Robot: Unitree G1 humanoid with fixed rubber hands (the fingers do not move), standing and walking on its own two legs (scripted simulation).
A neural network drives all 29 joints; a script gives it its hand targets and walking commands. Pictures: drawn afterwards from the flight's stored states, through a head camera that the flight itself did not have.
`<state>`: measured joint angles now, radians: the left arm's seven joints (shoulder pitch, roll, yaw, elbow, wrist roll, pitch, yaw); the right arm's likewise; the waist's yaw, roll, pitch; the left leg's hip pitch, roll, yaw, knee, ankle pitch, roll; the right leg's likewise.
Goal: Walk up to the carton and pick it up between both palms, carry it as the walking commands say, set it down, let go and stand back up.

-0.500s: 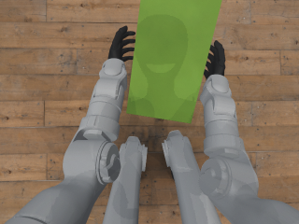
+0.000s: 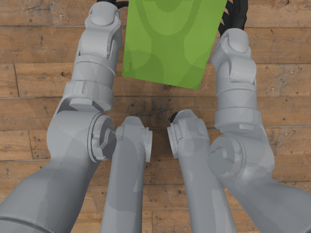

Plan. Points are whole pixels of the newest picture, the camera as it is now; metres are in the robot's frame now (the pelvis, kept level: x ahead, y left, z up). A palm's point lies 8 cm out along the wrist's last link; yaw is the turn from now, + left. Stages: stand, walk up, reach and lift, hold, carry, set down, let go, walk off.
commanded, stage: set down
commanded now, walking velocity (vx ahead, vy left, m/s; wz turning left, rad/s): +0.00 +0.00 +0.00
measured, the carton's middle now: (171, 5) +0.56 -0.06 -0.22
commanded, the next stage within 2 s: none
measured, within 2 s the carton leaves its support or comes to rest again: neither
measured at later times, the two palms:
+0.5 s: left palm (112, 3) +0.57 +0.07 -0.20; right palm (218, 26) +0.51 -0.17 -0.21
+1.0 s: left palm (111, 1) +0.58 +0.07 -0.21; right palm (219, 23) +0.51 -0.17 -0.21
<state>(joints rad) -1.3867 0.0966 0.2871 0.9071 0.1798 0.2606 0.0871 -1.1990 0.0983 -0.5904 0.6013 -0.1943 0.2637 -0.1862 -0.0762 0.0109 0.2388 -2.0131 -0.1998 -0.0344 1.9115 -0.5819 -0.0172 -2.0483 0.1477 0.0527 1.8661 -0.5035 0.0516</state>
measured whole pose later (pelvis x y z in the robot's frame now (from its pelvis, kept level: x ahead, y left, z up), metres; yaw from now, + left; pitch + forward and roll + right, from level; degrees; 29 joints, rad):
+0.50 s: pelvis -0.01 +0.00 -0.05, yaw +0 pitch +29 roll +0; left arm -1.58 0.20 0.22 0.97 0.13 0.29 0.09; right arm -1.38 0.02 -0.53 0.66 -0.10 0.29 -0.24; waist -0.08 0.00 0.53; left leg -1.99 -0.19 0.00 2.13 -0.65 -0.01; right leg -2.03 0.15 0.03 2.08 -0.56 0.05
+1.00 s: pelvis +0.00 +0.00 -0.07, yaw -1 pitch +39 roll -3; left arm -1.55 0.16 0.28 1.07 0.21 0.25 0.09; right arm -1.33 0.05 -0.66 0.71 -0.23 0.27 -0.12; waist -0.08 0.00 0.28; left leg -2.19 -0.19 -0.01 2.16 -0.64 0.00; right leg -2.21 0.14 0.01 2.10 -0.57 0.06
